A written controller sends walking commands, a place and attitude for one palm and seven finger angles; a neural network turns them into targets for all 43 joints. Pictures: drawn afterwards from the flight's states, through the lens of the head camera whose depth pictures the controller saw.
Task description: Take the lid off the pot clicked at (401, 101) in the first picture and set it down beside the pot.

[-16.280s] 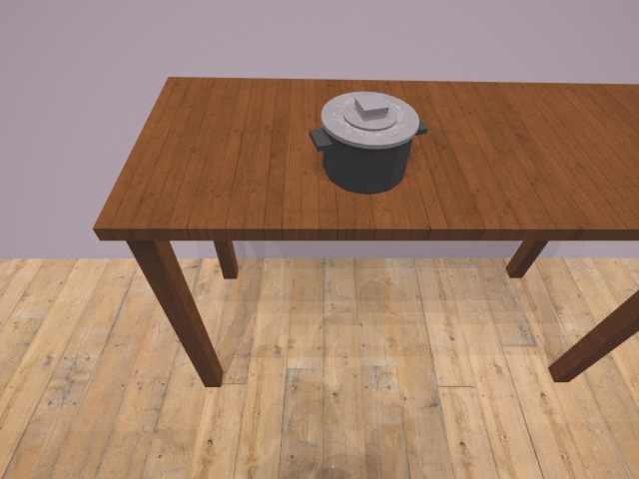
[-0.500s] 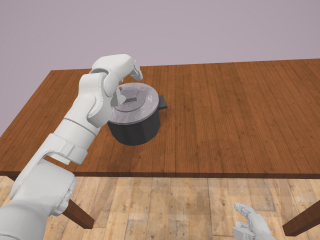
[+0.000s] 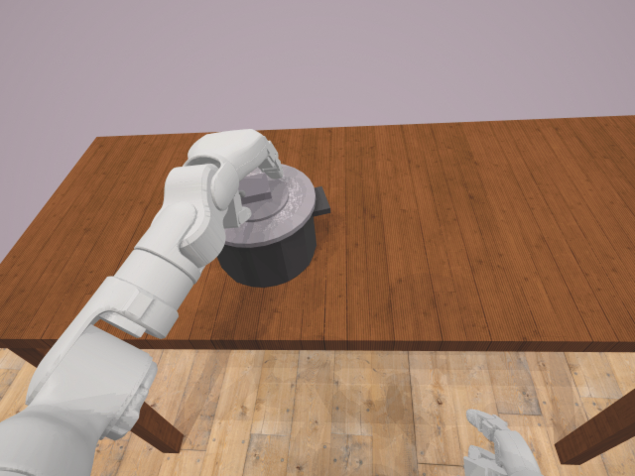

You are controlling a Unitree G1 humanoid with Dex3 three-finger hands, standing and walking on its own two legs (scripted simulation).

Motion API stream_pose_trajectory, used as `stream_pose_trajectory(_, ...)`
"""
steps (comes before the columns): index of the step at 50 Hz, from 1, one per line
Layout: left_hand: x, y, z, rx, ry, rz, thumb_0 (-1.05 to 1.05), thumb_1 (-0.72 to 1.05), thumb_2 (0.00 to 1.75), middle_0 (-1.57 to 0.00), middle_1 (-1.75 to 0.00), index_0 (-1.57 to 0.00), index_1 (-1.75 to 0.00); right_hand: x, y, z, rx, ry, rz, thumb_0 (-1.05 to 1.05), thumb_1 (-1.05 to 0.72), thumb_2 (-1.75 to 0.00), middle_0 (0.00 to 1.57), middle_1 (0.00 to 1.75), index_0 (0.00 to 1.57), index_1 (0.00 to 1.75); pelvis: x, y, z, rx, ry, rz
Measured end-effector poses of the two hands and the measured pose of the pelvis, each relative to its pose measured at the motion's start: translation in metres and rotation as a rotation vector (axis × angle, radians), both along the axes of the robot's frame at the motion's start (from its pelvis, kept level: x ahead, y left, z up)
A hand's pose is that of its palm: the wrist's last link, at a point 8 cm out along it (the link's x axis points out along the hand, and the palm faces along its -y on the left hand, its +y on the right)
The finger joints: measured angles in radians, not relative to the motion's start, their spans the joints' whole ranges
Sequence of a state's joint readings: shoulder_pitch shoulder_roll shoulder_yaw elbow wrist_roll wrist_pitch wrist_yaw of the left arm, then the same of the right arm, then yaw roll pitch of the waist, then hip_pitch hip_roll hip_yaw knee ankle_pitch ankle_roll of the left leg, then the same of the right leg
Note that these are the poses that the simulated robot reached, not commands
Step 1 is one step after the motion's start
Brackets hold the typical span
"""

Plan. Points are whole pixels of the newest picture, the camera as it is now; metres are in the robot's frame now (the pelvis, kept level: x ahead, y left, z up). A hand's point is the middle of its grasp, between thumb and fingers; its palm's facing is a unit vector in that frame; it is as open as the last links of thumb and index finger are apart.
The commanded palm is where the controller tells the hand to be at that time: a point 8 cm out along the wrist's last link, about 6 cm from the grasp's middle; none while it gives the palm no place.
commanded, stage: lower the open fingers around the knob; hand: left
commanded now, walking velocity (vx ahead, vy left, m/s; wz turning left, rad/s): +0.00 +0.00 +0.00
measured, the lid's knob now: (253, 188) +0.46 +0.10 +0.13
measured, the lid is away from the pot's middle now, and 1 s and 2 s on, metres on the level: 0.00 0.00 0.01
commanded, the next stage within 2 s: close the fingers and squeeze the knob in 0.24 s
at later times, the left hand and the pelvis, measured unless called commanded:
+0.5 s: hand (242, 193) +0.43 +0.11 +0.15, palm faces -0.24 -0.09 -0.97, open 9.9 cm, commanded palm +0.41 +0.12 +0.21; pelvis +0.00 +0.00 +0.00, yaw +0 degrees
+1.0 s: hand (242, 192) +0.43 +0.11 +0.15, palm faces -0.23 -0.10 -0.97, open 8.6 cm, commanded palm +0.41 +0.12 +0.21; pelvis +0.01 +0.00 +0.00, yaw +0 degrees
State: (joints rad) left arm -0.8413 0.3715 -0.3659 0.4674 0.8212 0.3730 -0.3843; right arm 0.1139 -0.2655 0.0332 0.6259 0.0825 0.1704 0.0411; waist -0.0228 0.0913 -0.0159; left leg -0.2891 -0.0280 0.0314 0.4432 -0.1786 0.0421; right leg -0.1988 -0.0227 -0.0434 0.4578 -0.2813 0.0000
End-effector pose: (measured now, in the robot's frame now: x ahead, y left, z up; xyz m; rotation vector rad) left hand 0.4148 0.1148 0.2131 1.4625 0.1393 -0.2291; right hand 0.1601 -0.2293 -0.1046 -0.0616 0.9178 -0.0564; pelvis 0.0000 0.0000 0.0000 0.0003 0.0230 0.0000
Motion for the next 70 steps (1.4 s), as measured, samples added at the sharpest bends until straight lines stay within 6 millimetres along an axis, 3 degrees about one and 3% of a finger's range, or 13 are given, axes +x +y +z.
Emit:
stream_pose_trajectory(6, -0.005, -0.005, -0.003, 0.015, -0.01, -0.031, 0.0, -0.35, 1.59, -0.83, -0.07, -0.87, -0.08, -0.001, -0.001, -0.001, -0.003, 0.003, -0.004, 0.01, -0.91, -0.9, 0.19, 0.3, 0.19, 0.3, 0.001, 0.0, 0.0, -0.002, -0.004, 0.001)
stream_pose_trajectory(18, 0.004, -0.001, -0.004, -0.003, -0.004, -0.004, 0.0, -0.35, 1.59, -0.86, -0.08, -0.87, -0.08, -0.006, -0.005, -0.001, -0.016, 0.013, -0.022, 0.01, -0.91, -0.9, 0.19, 0.3, 0.19, 0.3, 0.002, 0.0, 0.0, -0.002, -0.001, -0.003)
stream_pose_trajectory(28, 0.008, 0.002, -0.005, 0.001, 0.006, 0.009, 0.0, -0.24, 1.39, -0.85, -0.09, -0.86, -0.09, -0.009, -0.008, -0.002, -0.026, 0.025, -0.032, 0.01, -0.91, -0.9, 0.19, 0.3, 0.19, 0.3, 0.003, 0.0, 0.0, -0.002, 0.003, -0.004)
stream_pose_trajectory(49, 0.008, 0.001, -0.004, -0.009, -0.004, -0.006, 0.0, -0.01, 1.18, -0.69, -0.63, -0.72, -0.64, 0.003, -0.001, 0.0, -0.012, 0.007, -0.015, 0.01, -0.91, -0.9, 0.19, 0.3, 0.19, 0.3, 0.007, 0.002, 0.0, -0.003, 0.006, -0.004)
stream_pose_trajectory(70, 0.008, -0.003, -0.004, 0.007, -0.002, 0.0, 0.0, 0.07, 1.18, -0.72, -0.68, -0.83, -0.71, -0.003, -0.001, -0.001, -0.016, 0.02, -0.017, 0.01, -0.91, -0.9, 0.19, 0.3, 0.19, 0.3, 0.003, 0.0, 0.0, -0.002, 0.004, -0.001)
